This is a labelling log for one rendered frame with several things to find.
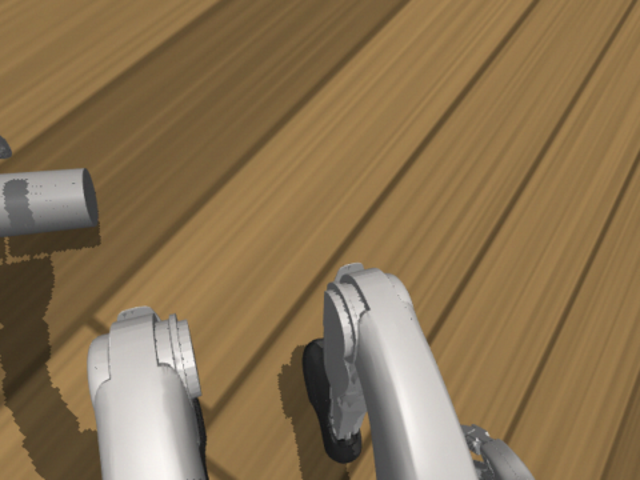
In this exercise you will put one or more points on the can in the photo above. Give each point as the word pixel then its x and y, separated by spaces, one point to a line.
pixel 46 201

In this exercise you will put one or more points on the right robot foot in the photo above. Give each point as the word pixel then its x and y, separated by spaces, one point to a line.
pixel 318 389

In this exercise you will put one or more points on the left robot foot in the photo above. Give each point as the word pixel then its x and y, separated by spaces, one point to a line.
pixel 202 434

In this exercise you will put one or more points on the right robot hand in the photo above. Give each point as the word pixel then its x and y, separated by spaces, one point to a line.
pixel 500 461

